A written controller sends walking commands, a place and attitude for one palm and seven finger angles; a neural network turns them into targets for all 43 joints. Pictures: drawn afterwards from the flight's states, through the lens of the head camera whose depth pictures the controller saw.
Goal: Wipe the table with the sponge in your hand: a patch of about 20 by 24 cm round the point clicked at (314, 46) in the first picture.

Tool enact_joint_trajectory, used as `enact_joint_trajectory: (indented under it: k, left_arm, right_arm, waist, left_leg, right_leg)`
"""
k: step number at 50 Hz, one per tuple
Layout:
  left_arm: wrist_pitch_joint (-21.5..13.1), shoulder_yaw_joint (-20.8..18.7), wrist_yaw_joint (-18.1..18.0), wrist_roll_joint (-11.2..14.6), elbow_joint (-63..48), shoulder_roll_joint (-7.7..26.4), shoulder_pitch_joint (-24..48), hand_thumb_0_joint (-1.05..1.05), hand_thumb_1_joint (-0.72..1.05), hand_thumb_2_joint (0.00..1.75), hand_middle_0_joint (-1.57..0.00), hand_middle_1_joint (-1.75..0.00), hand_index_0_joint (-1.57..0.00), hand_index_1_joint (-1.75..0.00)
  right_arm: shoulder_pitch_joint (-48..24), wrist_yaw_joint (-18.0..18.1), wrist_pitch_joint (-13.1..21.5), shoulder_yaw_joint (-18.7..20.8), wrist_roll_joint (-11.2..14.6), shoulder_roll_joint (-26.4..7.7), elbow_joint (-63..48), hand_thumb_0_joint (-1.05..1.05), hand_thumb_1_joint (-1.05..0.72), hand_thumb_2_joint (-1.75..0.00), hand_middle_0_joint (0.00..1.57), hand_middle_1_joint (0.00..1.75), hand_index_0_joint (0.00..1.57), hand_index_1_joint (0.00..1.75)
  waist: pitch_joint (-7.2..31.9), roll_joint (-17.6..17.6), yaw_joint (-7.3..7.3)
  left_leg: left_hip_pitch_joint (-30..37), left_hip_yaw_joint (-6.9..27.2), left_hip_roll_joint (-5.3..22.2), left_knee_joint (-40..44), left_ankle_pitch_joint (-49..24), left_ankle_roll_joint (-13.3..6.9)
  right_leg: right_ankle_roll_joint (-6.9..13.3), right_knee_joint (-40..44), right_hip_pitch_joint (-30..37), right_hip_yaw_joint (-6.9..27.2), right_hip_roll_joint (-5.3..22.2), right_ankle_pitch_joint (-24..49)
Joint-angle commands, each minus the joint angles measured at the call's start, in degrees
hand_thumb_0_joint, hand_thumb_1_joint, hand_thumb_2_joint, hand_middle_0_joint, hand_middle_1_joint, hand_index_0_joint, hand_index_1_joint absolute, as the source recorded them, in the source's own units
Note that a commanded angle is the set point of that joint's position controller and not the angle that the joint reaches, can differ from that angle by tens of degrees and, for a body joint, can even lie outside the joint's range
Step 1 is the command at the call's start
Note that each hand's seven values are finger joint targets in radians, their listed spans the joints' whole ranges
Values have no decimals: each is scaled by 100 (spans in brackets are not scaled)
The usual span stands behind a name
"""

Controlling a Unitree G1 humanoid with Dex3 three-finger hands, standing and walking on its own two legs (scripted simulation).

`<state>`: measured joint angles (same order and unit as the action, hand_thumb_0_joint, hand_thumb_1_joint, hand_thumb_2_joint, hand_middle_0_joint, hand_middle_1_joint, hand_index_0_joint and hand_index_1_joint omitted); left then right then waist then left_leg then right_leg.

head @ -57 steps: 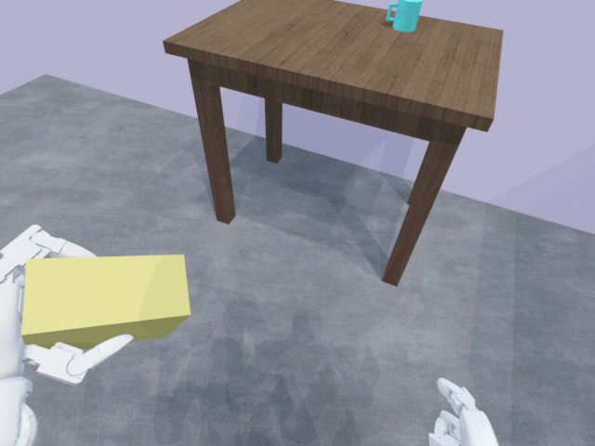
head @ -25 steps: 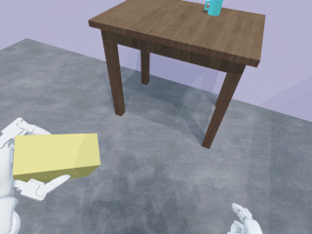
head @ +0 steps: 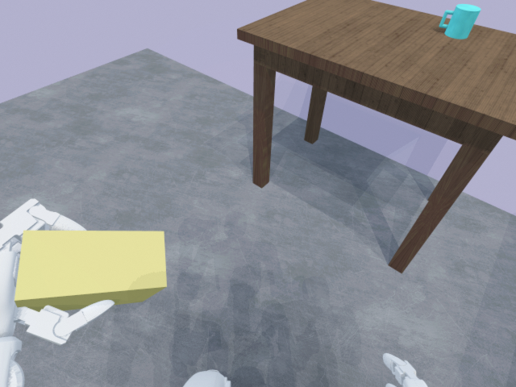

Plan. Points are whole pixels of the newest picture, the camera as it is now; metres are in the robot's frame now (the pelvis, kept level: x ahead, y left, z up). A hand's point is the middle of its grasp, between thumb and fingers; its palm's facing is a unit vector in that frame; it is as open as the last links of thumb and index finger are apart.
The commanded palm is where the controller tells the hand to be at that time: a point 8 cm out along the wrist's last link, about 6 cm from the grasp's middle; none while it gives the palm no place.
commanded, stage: walk to a spot facing it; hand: left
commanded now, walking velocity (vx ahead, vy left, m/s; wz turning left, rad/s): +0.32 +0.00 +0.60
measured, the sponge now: (115, 271) +0.22 +0.18 +0.14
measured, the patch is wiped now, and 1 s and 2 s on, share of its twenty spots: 0.00 0.00 0.00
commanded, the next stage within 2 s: turn to face it in 2.00 s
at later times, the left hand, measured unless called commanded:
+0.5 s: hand out of the picture +0.21 +0.32 +0.20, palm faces +0.60 -0.68 -0.42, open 10.5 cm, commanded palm +0.16 +0.34 +0.18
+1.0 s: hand out of the picture +0.33 +0.37 +0.17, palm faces +0.65 -0.62 -0.43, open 10.5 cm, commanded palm +0.27 +0.38 +0.18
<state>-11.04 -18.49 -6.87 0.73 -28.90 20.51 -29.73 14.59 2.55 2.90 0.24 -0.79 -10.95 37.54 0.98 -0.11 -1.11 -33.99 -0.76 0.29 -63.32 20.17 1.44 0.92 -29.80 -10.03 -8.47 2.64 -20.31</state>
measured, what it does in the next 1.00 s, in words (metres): walks ahead, turning left: left foot, then right foot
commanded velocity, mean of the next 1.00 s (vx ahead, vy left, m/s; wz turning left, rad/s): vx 0.37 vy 0.00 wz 0.26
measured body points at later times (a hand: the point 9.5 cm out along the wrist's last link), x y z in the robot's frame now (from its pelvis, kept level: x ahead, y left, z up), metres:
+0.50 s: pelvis +0.07 +0.03 +0.00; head +0.07 +0.05 +0.45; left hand +0.17 +0.35 +0.22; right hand +0.27 -0.11 -0.08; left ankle +0.07 +0.15 -0.73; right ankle +0.13 -0.11 -0.69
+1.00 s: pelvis +0.20 +0.07 -0.02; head +0.22 +0.09 +0.43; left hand +0.29 +0.40 +0.20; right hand +0.45 -0.13 -0.09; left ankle +0.24 +0.18 -0.73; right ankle +0.14 -0.08 -0.69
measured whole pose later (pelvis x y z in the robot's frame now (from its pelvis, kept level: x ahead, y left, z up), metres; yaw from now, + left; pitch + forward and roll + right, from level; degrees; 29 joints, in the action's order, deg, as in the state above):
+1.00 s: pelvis +0.20 +0.07 -0.02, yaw +18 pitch -2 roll +1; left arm -14.0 -24.2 -10.6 0.9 -33.0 24.0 -27.2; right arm 9.9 4.0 2.8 3.8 0.1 -12.7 32.7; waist -5.5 -3.5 -0.8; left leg -21.4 -12.4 2.9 -36.9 12.2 -4.1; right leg -1.2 -57.5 -14.7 -5.0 6.8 -30.6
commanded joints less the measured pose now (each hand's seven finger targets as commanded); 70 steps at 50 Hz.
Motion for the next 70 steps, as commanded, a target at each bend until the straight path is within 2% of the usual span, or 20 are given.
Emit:
enact_joint_trajectory:
  k: [1,8,9,11,13,18,28,29,31,32,38,45,46,47,48,49,56,68,69,70]
  left_arm:
    - [-338,-780,-189,13,-688,1072,609,0,10,130,-120,-160,-120,-160]
    - [-242,-481,-465,64,-1596,900,1090,0,10,130,-120,-160,-120,-160]
    - [-322,-486,-498,67,-2034,965,1315,0,10,130,-120,-160,-120,-160]
    - [-496,-574,-571,9,-2324,1028,1268,0,10,130,-120,-160,-120,-160]
    - [-423,-1056,-412,-42,-1809,1560,1257,0,10,130,-120,-160,-120,-160]
    - [-498,-1075,-306,96,-2027,1085,533,0,10,130,-120,-160,-120,-160]
    - [-252,-350,-223,0,-520,621,1313,0,10,130,-120,-160,-120,-160]
    - [-222,-275,-227,-25,-574,638,1433,0,10,130,-120,-160,-120,-160]
    - [-143,-489,-282,-35,-744,1161,1640,0,10,130,-120,-160,-120,-160]
    - [-239,-574,-322,24,-1040,1279,1854,0,10,130,-120,-160,-120,-160]
    - [-527,-966,-324,-24,-1463,1288,976,0,10,130,-120,-160,-120,-160]
    - [-514,-1107,-498,118,-1538,1069,261,0,10,130,-120,-160,-120,-160]
    - [-611,-1130,-505,110,-1684,1074,304,0,10,130,-120,-160,-120,-160]
    - [-676,-1100,-513,111,-1851,1003,263,0,10,130,-120,-160,-120,-160]
    - [-670,-957,-517,132,-1651,989,253,0,10,130,-120,-160,-120,-160]
    - [-636,-1018,-445,56,-1470,1266,665,0,10,130,-120,-160,-120,-160]
    - [-588,-894,-277,65,-2139,946,373,0,10,130,-120,-160,-120,-160]
    - [-327,-416,-189,-3,-553,600,1253,0,10,130,-120,-160,-120,-160]
    - [-279,-422,-201,-34,-680,734,1413,0,10,130,-120,-160,-120,-160]
    - [-226,-606,-243,-100,-716,1071,1449,0,10,130,-120,-160,-120,-160]
  right_arm:
    - [-801,183,239,147,11,-548,-1059,0,-90,-90,20,30,20,30]
    - [-516,262,399,253,11,-531,-1320,0,-90,-90,20,30,20,30]
    - [-443,271,403,278,50,-605,-1397,0,-90,-90,20,30,20,30]
    - [-469,155,455,205,47,-695,-1389,0,-90,-90,20,30,20,30]
    - [-551,39,456,322,126,-769,-1215,0,-90,-90,20,30,20,30]
    - [-705,15,510,286,188,-616,-1130,0,-90,-90,20,30,20,30]
    - [-628,216,498,139,102,-622,-932,0,-90,-90,20,30,20,30]
    - [-665,217,474,110,111,-550,-923,0,-90,-90,20,30,20,30]
    - [-956,220,470,97,122,-493,-1035,0,-90,-90,20,30,20,30]
    - [-1028,229,499,73,59,-591,-984,0,-90,-90,20,30,20,30]
    - [-966,134,267,110,66,-498,-966,0,-90,-90,20,30,20,30]
    - [-531,164,232,358,111,-518,-1322,0,-90,-90,20,30,20,30]
    - [-499,197,218,417,125,-604,-1357,0,-90,-90,20,30,20,30]
    - [-572,174,208,476,91,-769,-1341,0,-90,-90,20,30,20,30]
    - [-511,101,267,396,105,-740,-1363,0,-90,-90,20,30,20,30]
    - [-614,9,289,337,111,-792,-1295,0,-90,-90,20,30,20,30]
    - [-667,-29,528,300,158,-614,-1063,0,-90,-90,20,30,20,30]
    - [-655,216,530,187,118,-550,-868,0,-90,-90,20,30,20,30]
    - [-695,195,500,148,154,-441,-874,0,-90,-90,20,30,20,30]
    - [-763,179,452,145,145,-332,-946,0,-90,-90,20,30,20,30]
  waist:
    - [-286,-857,148]
    - [622,-582,-5]
    - [1054,140,-180]
    - [1199,2184,-46]
    - [819,710,6]
    - [289,1510,158]
    - [155,723,181]
    - [206,271,200]
    - [31,-1941,358]
    - [-21,-1049,305]
    - [-36,-684,159]
    - [1008,-508,60]
    - [1324,276,-37]
    - [1508,1621,-18]
    - [1370,1827,19]
    - [962,1140,-31]
    - [374,1408,143]
    - [366,563,221]
    - [563,-175,232]
    - [681,-1858,262]
  left_leg:
    - [-464,-440,456,453,23,19]
    - [2407,-1555,-306,3302,-369,-232]
    - [3594,-996,10,3545,-676,-400]
    - [4591,3164,2475,4119,-3124,-1804]
    - [3252,2923,2455,4331,-1294,-1773]
    - [1571,994,1510,4896,848,-1196]
    - [1160,476,1136,3945,1524,-837]
    - [916,273,909,3096,1297,-698]
    - [-995,-321,-35,-51,1281,-245]
    - [-1294,85,186,-713,983,-117]
    - [-294,-384,541,844,125,-30]
    - [2521,-1584,-189,3747,-1286,-173]
    - [3689,-994,201,3733,-1612,-381]
    - [4584,972,1531,3806,-2425,-1033]
    - [4659,2814,2522,4050,-3352,-1653]
    - [3844,2904,2639,4371,-2215,-1747]
    - [2197,565,1668,4892,-686,-1083]
    - [1986,-239,1256,3311,-377,-810]
    - [1526,-441,954,1970,-376,-676]
    - [13,-730,244,124,799,-394]
  right_leg:
    - [491,1210,318,690,1606,2379]
    - [243,-1053,65,-236,1378,3472]
    - [-13,-2457,-641,-342,1161,2973]
    - [-311,-5046,-2854,323,-6,-1702]
    - [-281,-5027,-2847,1097,486,-1281]
    - [-373,-3353,-1908,443,497,-88]
    - [-366,29,36,-233,-142,-360]
    - [-203,598,351,283,190,-526]
    - [918,1776,1177,3820,2339,-467]
    - [1099,1747,1333,3621,2586,552]
    - [702,1096,967,807,1641,2662]
    - [233,-1036,715,-28,1066,3872]
    - [1,-2083,-113,-158,888,3151]
    - [-217,-3420,-1475,-170,241,106]
    - [-195,-4422,-2369,423,-124,-1659]
    - [-140,-4733,-2603,908,112,-1470]
    - [-345,-3571,-2321,373,507,167]
    - [-353,185,-23,-400,-74,411]
    - [-145,681,583,297,438,348]
    - [462,1201,1406,2583,1867,519]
